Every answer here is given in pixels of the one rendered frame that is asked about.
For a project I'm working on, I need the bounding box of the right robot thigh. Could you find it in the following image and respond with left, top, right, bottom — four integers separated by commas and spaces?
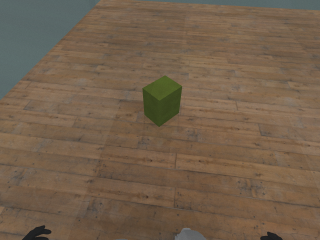
174, 230, 206, 240

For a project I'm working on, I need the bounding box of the left robot hand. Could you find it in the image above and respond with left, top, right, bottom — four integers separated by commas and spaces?
22, 225, 52, 240

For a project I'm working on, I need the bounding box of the carton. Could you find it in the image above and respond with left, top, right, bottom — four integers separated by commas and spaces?
142, 75, 182, 127

